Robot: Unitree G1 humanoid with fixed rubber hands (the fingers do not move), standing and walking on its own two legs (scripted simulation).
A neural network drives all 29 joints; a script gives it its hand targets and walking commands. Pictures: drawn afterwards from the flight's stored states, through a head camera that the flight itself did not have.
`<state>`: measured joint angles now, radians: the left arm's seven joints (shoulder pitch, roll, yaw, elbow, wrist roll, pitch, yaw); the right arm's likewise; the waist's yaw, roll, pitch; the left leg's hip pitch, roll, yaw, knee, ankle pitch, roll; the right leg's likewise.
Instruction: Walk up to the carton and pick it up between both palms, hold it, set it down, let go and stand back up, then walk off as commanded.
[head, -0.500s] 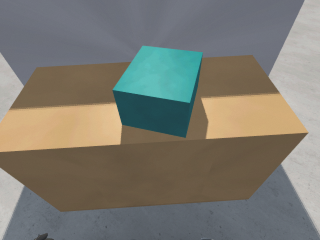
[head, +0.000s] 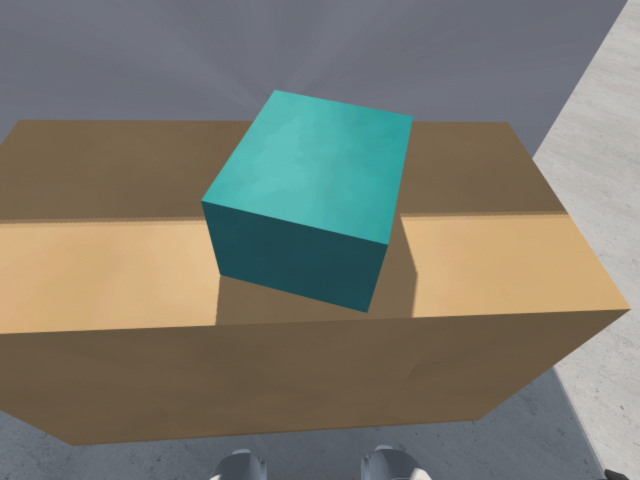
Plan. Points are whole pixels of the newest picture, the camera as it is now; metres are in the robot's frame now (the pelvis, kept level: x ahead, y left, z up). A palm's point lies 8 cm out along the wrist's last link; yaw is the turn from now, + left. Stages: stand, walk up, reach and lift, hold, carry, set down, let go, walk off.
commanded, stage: walk up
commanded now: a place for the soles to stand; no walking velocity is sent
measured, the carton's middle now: (318, 194) +0.54 +0.01 +0.03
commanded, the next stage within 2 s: stand in 1.74 s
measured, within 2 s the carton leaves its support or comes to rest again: neither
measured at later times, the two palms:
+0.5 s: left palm out of the picture +0.13 +0.29 -0.07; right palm out of the picture +0.12 -0.36 -0.08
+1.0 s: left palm out of the picture +0.12 +0.30 -0.07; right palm (603, 468) +0.16 -0.33 -0.05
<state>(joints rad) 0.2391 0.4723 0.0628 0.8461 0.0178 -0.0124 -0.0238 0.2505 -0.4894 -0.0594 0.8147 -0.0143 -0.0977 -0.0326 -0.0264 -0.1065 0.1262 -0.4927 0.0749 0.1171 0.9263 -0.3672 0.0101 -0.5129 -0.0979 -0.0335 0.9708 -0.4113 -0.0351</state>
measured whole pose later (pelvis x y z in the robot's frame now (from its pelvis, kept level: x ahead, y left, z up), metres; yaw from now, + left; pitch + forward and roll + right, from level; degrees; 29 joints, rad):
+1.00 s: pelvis +0.04 -0.02 +0.04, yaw +5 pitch -2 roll +0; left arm 0.04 0.40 0.05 1.05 0.00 0.01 -0.03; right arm 0.12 -0.41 0.00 1.04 -0.03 -0.06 -0.02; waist 0.01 -0.03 0.07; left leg -0.32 0.01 -0.04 0.65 -0.31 -0.02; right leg -0.30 -0.06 -0.13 0.64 -0.31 -0.01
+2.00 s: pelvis +0.07 -0.01 +0.05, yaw +5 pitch -1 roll -1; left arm 0.09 0.38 0.06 0.86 -0.01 0.19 0.02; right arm -0.01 -0.35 -0.10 1.13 -0.07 -0.13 0.01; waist 0.01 -0.01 0.06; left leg -0.24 0.02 -0.04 0.57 -0.30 -0.02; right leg -0.22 -0.05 -0.13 0.54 -0.29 0.00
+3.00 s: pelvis +0.04 -0.01 +0.05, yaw -2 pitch -12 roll +0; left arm 0.17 0.36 0.11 0.40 -0.09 0.25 -0.13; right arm 0.33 -0.12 -0.02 0.21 0.02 0.12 -0.16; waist 0.04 -0.01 0.12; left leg 0.01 0.06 0.07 0.48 -0.28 -0.01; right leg -0.02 0.00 -0.02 0.46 -0.23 0.00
